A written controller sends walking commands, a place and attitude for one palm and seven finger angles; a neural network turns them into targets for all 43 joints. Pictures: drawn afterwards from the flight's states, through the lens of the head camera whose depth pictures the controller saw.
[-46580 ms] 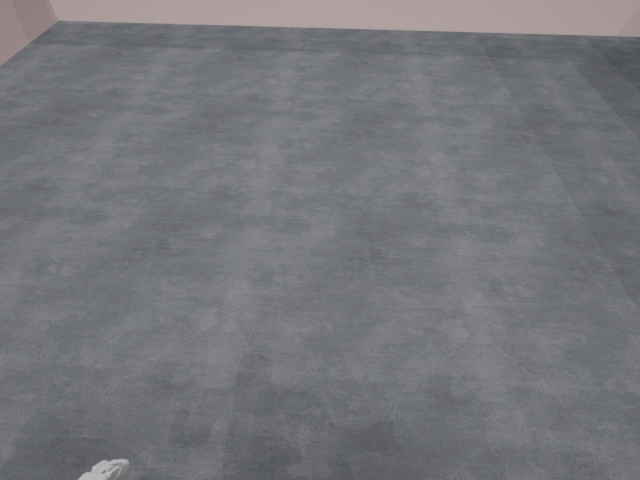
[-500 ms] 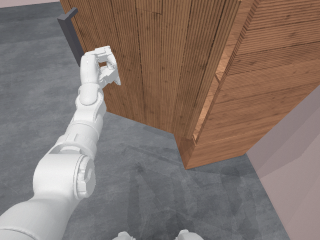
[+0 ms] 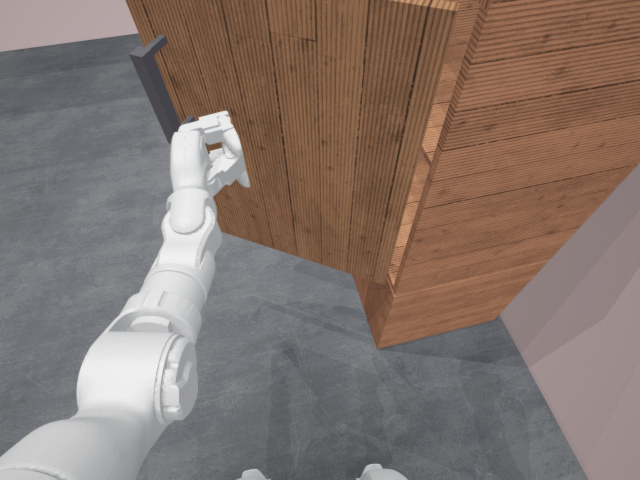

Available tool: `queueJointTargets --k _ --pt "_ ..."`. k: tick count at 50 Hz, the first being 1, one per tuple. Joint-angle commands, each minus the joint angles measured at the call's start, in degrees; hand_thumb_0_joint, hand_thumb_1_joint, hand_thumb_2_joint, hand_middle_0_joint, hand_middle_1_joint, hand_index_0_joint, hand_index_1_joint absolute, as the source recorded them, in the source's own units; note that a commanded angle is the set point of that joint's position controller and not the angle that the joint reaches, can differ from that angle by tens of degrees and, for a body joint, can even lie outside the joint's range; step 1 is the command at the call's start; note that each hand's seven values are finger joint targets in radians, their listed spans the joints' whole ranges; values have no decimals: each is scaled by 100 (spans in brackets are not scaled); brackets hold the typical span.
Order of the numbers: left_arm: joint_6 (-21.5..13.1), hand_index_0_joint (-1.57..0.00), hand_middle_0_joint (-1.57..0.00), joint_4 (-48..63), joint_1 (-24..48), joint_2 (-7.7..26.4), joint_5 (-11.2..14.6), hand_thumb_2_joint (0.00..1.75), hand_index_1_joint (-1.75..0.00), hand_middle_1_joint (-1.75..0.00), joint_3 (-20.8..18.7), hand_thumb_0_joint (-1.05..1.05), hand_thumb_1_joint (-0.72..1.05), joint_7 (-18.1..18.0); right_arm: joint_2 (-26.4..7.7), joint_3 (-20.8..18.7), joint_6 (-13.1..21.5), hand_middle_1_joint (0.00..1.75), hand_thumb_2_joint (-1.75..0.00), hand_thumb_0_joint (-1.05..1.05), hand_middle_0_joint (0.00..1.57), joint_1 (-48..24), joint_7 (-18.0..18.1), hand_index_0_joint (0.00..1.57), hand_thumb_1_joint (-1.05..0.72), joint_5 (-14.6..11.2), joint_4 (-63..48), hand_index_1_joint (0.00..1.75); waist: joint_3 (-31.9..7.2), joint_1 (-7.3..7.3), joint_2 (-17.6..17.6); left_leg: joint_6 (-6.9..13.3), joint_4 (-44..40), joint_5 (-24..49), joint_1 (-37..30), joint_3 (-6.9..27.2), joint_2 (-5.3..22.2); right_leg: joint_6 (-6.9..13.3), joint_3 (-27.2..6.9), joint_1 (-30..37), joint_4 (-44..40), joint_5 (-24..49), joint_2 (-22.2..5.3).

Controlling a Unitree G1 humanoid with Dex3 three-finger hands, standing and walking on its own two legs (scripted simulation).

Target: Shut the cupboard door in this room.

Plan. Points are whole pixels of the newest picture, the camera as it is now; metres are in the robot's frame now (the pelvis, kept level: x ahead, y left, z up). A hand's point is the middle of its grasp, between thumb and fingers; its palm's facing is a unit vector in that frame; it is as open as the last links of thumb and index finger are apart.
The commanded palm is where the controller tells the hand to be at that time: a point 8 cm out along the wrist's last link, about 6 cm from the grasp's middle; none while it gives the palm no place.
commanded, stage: draw the hand back to the body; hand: left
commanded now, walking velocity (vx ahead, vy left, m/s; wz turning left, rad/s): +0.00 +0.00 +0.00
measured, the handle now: (168, 93) +0.66 +0.18 +0.10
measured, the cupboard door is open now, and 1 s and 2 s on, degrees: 55 55 55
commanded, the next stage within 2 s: step back with the hand held close in 1.44 s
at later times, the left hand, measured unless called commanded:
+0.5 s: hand (125, 258) +0.33 +0.16 +0.15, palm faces +0.08 -0.98 -0.16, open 3.1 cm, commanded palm +0.29 +0.22 +0.17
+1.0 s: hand out of the picture +0.23 +0.28 +0.19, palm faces +0.41 -0.83 -0.39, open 5.6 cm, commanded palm +0.17 +0.32 +0.21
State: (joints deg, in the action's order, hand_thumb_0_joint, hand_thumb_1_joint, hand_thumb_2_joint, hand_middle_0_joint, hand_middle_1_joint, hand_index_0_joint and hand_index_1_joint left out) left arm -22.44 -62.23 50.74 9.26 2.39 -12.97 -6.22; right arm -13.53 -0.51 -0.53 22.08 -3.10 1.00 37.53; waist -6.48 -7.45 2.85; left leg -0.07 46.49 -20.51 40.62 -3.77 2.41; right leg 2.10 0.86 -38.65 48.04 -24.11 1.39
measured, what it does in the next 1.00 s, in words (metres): stands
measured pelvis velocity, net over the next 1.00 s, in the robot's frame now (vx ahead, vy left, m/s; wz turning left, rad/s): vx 0.03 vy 0.02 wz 0.03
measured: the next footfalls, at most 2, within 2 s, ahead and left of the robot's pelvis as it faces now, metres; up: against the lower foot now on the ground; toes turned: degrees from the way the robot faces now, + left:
none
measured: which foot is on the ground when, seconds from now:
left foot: down 0.00-1.00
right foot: down 0.00-1.00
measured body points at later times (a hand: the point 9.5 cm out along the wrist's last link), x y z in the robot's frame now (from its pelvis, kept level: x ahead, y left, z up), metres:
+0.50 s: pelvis +0.00 +0.01 +0.04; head +0.00 -0.02 +0.48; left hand +0.32 +0.21 +0.16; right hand +0.20 -0.23 -0.05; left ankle +0.02 +0.12 -0.70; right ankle -0.01 -0.09 -0.70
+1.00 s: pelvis +0.03 +0.02 +0.04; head +0.01 -0.01 +0.49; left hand +0.20 +0.32 +0.21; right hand +0.21 -0.18 -0.06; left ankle +0.02 +0.12 -0.70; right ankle -0.01 -0.09 -0.70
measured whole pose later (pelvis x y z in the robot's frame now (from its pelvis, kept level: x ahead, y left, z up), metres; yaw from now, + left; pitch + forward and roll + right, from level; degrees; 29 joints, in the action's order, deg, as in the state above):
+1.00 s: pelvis +0.03 +0.02 +0.04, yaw +2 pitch -3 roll +0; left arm -2.7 18.0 -22.9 19.1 4.5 -15.8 -4.6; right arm -12.8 2.1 -0.4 12.1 3.4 -1.1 35.2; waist -0.2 3.3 4.7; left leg 1.5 23.0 -13.5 6.8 -3.0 -0.6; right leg 0.0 1.7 -3.0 21.8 -16.0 -0.7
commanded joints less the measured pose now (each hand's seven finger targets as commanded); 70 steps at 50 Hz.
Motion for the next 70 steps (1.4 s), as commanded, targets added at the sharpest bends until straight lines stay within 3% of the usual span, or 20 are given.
queueJointTargets --k 1,3,7,8,9,13,16,18,19,21,24,30,39,51,53,54,57,63,66,70 --pt "-137 -130 -130 2162 904 1192 226 90 -150 -150 -215 0 90 277 -862 -332 78 30 -90 0 20 379 91 20 -90 -146 -798 30 -2573 437 -703 225 -501 1794 -1630 69 -352 -202 -76 2021 -843 3337 114" --pt "8 -130 -130 2866 720 1208 408 90 -150 -150 -185 0 90 399 -848 -349 79 30 -90 0 20 223 151 20 -90 -232 -838 30 -2301 434 -881 256 -656 1646 -1722 14 -335 -268 -118 2183 -1066 3403 96" --pt "197 -130 -130 4136 367 859 618 90 -150 -150 288 0 90 618 -758 -312 248 30 -90 0 20 -152 279 20 -90 -344 -854 30 -1853 396 -430 294 -884 1489 -2244 -5 -321 -306 -123 2061 -1402 3048 81" --pt "271 -130 -130 4157 104 990 629 90 -150 -150 228 0 90 656 -777 -308 278 30 -90 0 20 -197 314 20 -90 -352 -800 30 -1661 442 -451 289 -941 1426 -2288 28 -303 -272 -97 2024 -1453 2856 90" --pt "349 -130 -130 4279 -2 835 657 90 -150 -150 389 0 90 714 -756 -288 318 30 -90 0 20 -299 332 20 -90 -369 -807 30 -1496 394 -442 298 -1014 1317 -2354 34 -302 -286 -94 1924 -1550 2679 82" --pt "668 -130 -130 4868 -854 899 804 90 -150 -150 359 0 90 885 -733 -230 442 30 -90 0 20 -690 415 20 -90 -427 -887 30 -1363 603 -271 288 -1226 1276 -2638 66 -316 -230 -52 2082 -1697 2393 40" --pt "978 -122 -122 5061 -1360 926 898 90 -141 -141 391 0 90 1029 -743 -161 484 30 -90 0 20 -972 482 20 -90 -477 -983 30 -887 643 -535 298 -1384 1106 -2670 104 -310 -248 -36 2058 -1878 2112 0" --pt "1156 -116 -116 5398 -1618 1028 981 90 -135 -135 297 0 90 1114 -736 -103 505 30 -90 0 20 -1239 512 20 -90 -504 -1084 30 -856 749 -553 281 -1496 1083 -2760 129 -310 -225 -27 2148 -1924 2038 -23" --pt "1068 -113 -113 6067 -1748 1193 469 90 -132 -132 726 0 90 822 -566 -73 378 30 -90 0 20 -1439 605 20 -90 -468 -1157 30 -645 686 -564 264 -1754 1130 -3022 144 -315 -261 -251 2165 -2273 2039 -169" --pt "1219 -108 -108 6154 -2447 1256 385 90 -126 -126 601 0 90 573 -596 -37 253 30 -90 0 20 -1533 696 20 -90 -425 -1154 30 -503 751 -668 280 -1921 1157 -3159 165 -282 -263 -206 2412 -2442 1947 -180" --pt "1359 -100 -100 6615 -2712 1310 285 90 -117 -117 529 0 90 421 -540 41 141 30 -90 0 20 -1705 748 20 -90 -398 -1194 30 -354 753 -499 261 -2188 1266 -3490 194 -256 -209 -108 2560 -2607 1885 -125" --pt "1550 -83 -83 7696 -3564 1300 200 90 -99 -99 478 0 90 277 -482 128 145 30 -90 0 20 -1840 745 20 -90 -298 -1265 30 -343 808 154 195 -2497 1813 -4050 251 -201 -113 14 2999 -2798 2241 -82" --pt "1647 -58 -58 8666 -5324 1721 185 90 -72 -72 -244 0 90 142 -485 140 199 30 -90 0 20 -1951 709 20 -90 -204 -1303 30 -188 977 -116 163 -2584 2272 -4020 312 -186 -121 111 3325 -2869 2540 -83" --pt "1530 -25 -25 9500 -7397 2353 216 90 -36 -36 -1489 0 90 -18 -519 -31 466 30 -90 0 20 -1855 690 20 -90 -193 -1207 30 16 1138 16 135 -2441 2671 -3803 282 -135 -166 165 3330 -2818 2661 -139" --pt "1474 -20 -20 9628 -7583 2382 241 90 -30 -30 -1642 0 90 -30 -497 -53 509 30 -90 0 20 -1849 700 20 -90 -211 -1219 30 53 1145 -50 143 -2435 2620 -3751 266 -130 -174 172 3305 -2800 2645 -144" --pt "1478 -20 -20 9530 -7504 2148 226 90 -30 -30 -1410 0 90 -11 -498 -44 525 30 -90 0 20 -1835 702 20 -90 -211 -1184 30 155 1094 -40 148 -2450 2541 -3732 257 -146 -180 177 3217 -2792 2571 -147" --pt "1492 -20 -20 9430 -7136 2020 187 90 -30 -30 -1176 0 90 -30 -572 -80 591 30 -90 0 20 -1800 729 20 -90 -212 -1114 30 408 1002 -48 173 -2521 2128 -3746 270 -136 -189 150 2966 -2903 2175 -157" --pt "1439 -20 -20 9458 -6935 2151 175 90 -30 -30 -1261 0 90 -80 -553 -57 674 30 -90 0 20 -1865 795 20 -90 -186 -1096 30 353 1070 -136 208 -2606 1699 -3741 303 -176 -174 109 3040 -2987 1783 -156" --pt "1412 -20 -20 9550 -6989 2346 174 90 -30 -30 -1448 0 90 -97 -548 -33 712 30 -90 0 20 -1885 798 20 -90 -169 -1058 30 316 1125 214 182 -2607 1653 -3701 303 -193 -147 71 3147 -3044 1751 -158" --pt "1411 -20 -20 9495 -7118 2218 203 90 -30 -30 -1425 0 90 -70 -483 -9 711 30 -90 0 20 -1902 773 20 -90 -169 -1078 30 402 1122 220 157 -2614 1748 -3677 287 -181 -142 86 3148 -3030 1872 -140"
